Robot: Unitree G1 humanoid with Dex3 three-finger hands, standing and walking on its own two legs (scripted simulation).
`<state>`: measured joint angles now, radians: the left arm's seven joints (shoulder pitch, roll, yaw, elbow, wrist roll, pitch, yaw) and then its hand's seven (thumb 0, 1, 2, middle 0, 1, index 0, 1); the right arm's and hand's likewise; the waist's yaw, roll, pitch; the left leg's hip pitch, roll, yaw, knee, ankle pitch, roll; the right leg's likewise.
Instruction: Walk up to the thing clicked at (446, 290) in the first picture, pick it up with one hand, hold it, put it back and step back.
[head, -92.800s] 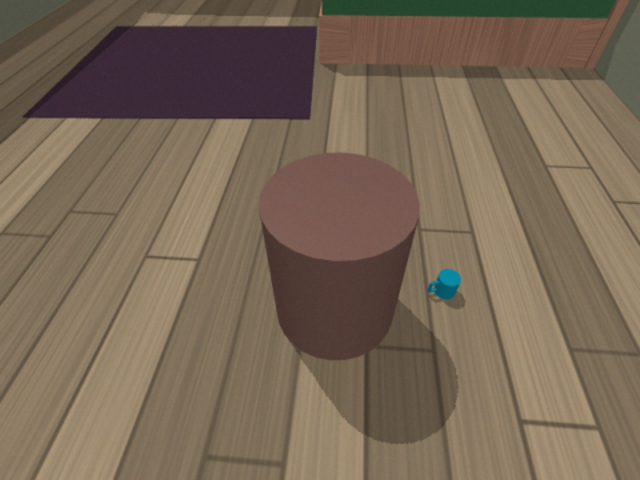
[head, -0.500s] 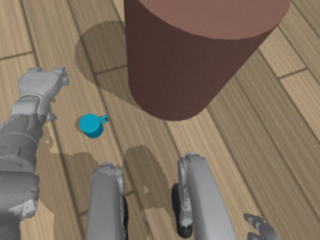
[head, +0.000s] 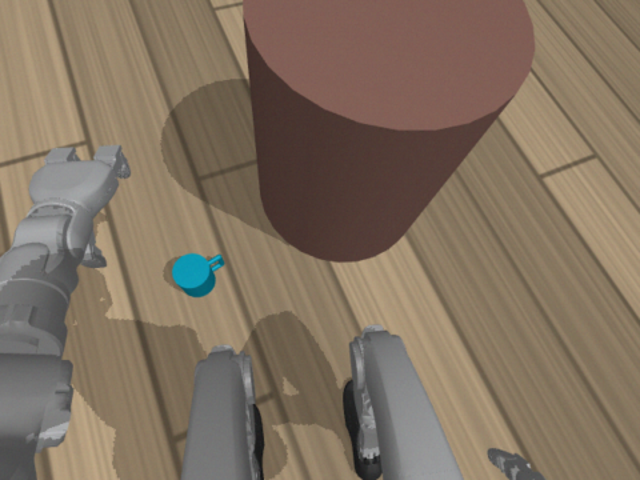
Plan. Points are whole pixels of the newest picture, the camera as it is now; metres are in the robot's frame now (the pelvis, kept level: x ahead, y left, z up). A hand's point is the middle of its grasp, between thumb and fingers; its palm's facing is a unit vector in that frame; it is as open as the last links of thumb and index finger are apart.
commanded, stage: go down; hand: left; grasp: from above
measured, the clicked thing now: (201, 272) +0.51 +0.20 -0.48
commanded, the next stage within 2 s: none
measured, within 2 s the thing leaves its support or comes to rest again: neither
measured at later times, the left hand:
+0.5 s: hand (77, 208) +0.47 +0.27 -0.04, palm faces -0.42 -0.01 -0.91, open 13.9 cm
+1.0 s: hand (69, 199) +0.47 +0.27 -0.02, palm faces -0.42 -0.01 -0.91, open 14.1 cm
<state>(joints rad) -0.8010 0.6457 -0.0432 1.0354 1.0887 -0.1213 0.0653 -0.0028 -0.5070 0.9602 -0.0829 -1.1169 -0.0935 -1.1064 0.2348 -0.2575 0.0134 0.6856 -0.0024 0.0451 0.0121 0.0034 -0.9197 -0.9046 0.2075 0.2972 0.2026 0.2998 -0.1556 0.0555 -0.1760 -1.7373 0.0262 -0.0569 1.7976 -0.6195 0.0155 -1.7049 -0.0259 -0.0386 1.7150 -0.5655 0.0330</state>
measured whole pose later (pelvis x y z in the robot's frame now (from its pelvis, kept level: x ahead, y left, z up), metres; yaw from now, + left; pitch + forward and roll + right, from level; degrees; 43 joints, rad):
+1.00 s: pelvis +0.03 +0.00 +0.07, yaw +0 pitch +30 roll -5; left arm -0.74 0.60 -0.03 1.09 1.11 -0.11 0.15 0.00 -0.53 0.97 -0.07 -1.09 -0.08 -1.08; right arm 0.24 -0.24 -0.01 0.71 0.00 0.04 0.01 0.00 -0.91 -0.90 0.21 0.30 0.20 0.30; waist -0.15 0.05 -0.17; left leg -1.50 0.04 -0.04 1.57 -0.60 0.02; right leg -1.47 -0.01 -0.03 1.48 -0.54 0.03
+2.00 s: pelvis +0.04 +0.01 +0.08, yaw +0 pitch +30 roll -5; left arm -0.72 0.58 -0.03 1.10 1.12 -0.09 0.20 0.00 -0.58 1.03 -0.08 -1.03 -0.06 -1.05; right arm 0.26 -0.24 -0.01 0.71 -0.01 0.05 0.02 0.00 -0.91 -0.91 0.21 0.30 0.20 0.30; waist -0.15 0.05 -0.17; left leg -1.45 0.05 -0.04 1.53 -0.61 0.02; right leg -1.42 -0.01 -0.03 1.44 -0.54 0.04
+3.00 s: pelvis -0.01 -0.01 -0.16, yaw -3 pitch +37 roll -7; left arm -1.11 0.70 0.05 1.62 1.28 -0.15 0.45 0.00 -0.51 0.96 -0.10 -1.11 -0.11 -1.10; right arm 0.18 -0.23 0.09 0.76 -0.15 -0.09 0.12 0.00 -0.91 -0.90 0.21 0.30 0.20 0.30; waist -0.32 0.00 -0.05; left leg -2.27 0.01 -0.10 2.31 -0.69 0.00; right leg -2.24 -0.01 -0.05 2.22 -0.62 0.03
